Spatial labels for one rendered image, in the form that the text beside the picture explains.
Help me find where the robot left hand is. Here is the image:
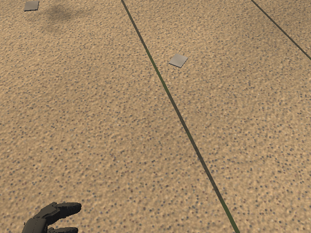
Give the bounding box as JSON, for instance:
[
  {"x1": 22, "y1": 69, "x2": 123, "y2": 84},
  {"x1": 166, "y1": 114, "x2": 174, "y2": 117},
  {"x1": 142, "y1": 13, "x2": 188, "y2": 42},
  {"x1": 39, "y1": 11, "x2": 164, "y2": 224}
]
[{"x1": 21, "y1": 202, "x2": 82, "y2": 233}]

